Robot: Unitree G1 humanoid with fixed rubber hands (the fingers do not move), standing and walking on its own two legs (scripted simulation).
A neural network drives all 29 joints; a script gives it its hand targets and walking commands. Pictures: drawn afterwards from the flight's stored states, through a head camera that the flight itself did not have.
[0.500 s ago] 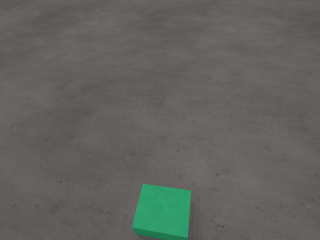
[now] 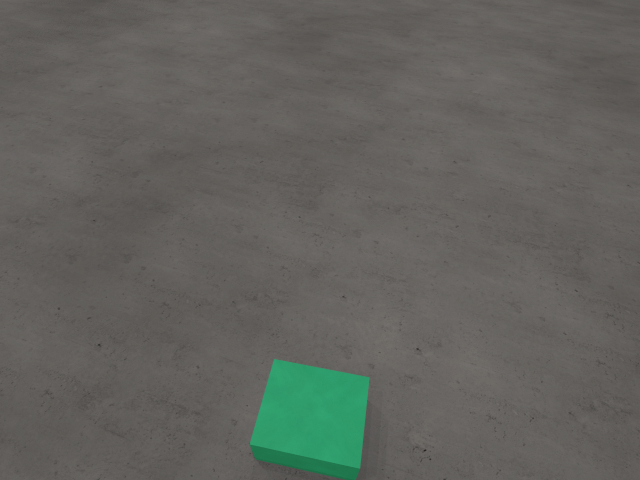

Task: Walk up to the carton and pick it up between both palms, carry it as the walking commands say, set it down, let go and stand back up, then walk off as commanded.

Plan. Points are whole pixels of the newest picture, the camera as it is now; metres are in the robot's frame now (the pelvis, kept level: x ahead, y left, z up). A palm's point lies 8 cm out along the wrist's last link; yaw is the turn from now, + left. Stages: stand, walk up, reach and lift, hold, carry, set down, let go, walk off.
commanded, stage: walk up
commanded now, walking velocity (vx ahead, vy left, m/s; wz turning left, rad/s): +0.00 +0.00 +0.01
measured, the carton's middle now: (312, 418) +0.45 +0.02 -0.70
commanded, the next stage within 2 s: none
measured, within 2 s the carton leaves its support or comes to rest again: neither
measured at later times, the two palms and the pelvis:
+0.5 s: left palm out of the picture -0.05 +0.20 -0.14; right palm out of the picture -0.04 -0.24 -0.15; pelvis -0.02 -0.02 +0.00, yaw +0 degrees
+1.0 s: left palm out of the picture -0.06 +0.17 -0.14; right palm out of the picture -0.06 -0.26 -0.15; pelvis -0.02 -0.04 +0.00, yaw +0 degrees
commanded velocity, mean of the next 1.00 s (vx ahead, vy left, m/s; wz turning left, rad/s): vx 0.01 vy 0.02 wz -0.01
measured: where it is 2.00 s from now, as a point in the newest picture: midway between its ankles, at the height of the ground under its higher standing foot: outside the picture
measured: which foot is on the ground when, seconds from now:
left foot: down 0.00-0.96, up 0.98-1.00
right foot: down 0.00-1.00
